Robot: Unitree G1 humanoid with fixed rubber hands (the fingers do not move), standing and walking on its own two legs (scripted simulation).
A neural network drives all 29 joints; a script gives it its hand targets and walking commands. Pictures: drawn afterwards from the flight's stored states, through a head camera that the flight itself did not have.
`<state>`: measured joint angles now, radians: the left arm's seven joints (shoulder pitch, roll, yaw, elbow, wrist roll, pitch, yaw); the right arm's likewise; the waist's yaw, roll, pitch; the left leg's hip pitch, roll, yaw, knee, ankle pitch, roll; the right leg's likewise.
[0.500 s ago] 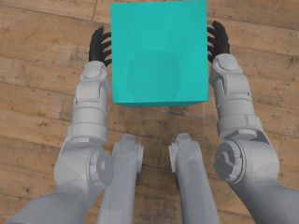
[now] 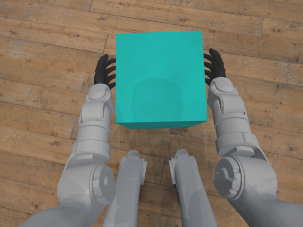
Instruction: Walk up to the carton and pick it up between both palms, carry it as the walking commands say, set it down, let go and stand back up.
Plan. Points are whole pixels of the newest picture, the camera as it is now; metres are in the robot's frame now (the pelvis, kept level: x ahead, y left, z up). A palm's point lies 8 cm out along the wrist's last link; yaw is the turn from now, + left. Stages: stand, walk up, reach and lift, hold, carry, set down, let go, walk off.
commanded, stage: reach and lift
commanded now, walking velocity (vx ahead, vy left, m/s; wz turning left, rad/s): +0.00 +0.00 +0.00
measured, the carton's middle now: (158, 90) +0.47 +0.00 -0.13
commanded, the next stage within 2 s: none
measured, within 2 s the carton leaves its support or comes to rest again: neither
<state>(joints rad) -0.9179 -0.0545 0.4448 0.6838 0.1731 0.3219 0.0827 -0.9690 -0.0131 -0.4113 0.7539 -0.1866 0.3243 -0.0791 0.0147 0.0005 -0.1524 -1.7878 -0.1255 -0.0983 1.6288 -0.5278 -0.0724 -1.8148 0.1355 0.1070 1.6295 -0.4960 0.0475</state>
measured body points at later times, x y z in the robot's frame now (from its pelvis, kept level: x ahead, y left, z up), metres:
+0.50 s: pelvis +0.02 +0.00 +0.07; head +0.22 +0.00 +0.47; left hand +0.45 +0.15 +0.00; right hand +0.46 -0.15 +0.00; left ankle +0.09 +0.13 -0.50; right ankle +0.10 -0.12 -0.51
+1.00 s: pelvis +0.05 +0.00 +0.14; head +0.21 +0.00 +0.56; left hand +0.43 +0.15 +0.07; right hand +0.44 -0.15 +0.07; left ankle +0.09 +0.13 -0.50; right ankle +0.10 -0.12 -0.50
